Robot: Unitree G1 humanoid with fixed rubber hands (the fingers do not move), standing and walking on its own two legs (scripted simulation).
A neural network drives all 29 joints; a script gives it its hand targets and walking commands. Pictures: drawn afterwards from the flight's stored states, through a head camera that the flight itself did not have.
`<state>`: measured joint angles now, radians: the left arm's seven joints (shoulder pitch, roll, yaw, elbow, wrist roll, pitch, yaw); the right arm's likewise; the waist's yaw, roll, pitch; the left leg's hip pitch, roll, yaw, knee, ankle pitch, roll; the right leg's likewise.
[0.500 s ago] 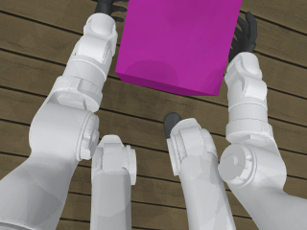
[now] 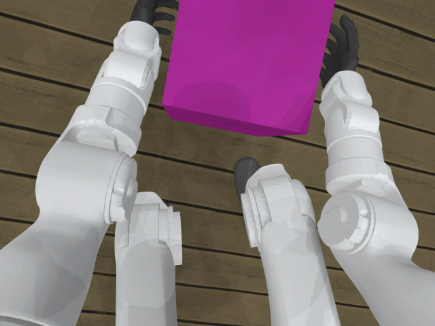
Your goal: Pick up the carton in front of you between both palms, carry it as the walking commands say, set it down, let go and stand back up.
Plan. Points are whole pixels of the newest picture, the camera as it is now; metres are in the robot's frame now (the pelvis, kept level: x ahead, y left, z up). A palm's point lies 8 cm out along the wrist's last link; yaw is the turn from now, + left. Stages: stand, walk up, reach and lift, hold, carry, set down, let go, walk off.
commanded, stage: set down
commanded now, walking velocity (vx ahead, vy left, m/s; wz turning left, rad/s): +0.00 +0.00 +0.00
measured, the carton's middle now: (234, 71) +0.48 -0.11 -0.26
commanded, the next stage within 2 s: let go in 1.84 s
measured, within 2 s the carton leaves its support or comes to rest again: rests again in 0.56 s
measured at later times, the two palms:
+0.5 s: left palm (148, 31) +0.54 +0.02 -0.20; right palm (336, 74) +0.44 -0.27 -0.18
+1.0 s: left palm (130, 5) +0.57 +0.04 -0.16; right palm (365, 75) +0.43 -0.30 -0.15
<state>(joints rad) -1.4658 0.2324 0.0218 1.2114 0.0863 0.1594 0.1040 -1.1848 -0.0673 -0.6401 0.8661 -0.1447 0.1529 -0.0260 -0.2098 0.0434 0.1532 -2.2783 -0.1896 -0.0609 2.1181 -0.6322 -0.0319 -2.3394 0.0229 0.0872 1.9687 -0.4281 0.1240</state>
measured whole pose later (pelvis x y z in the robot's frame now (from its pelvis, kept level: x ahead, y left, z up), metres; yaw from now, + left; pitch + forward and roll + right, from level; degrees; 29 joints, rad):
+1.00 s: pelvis -0.01 -0.02 +0.00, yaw -2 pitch +41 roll -2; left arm -1.40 0.41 -0.13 0.95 -0.08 0.15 0.09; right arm -1.13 -0.19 -0.34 0.86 0.25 0.01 -0.13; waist -0.20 -0.01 0.25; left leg -2.21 -0.05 -0.05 2.14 -0.64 -0.03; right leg -2.30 0.00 0.01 1.98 -0.39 0.04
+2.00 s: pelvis +0.05 -0.02 +0.24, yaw +0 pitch +44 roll +1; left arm -0.98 0.25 0.16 0.88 0.14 0.18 0.00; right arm -0.66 -0.05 -0.38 0.58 0.01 0.12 -0.02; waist -0.21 0.04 -0.14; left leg -1.51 -0.06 -0.06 1.19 -0.44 -0.02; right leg -1.59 0.00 0.04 1.10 -0.27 0.03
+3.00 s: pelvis +0.14 -0.01 +0.38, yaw -2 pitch -1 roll -1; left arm 0.25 0.22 0.03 0.46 -0.02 0.06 -0.04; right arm 0.22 -0.22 -0.03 0.42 -0.02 0.14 0.05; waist 0.00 0.03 0.05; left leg -0.08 -0.02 -0.05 0.44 -0.34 0.02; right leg -0.20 0.01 0.06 0.43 -0.22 0.03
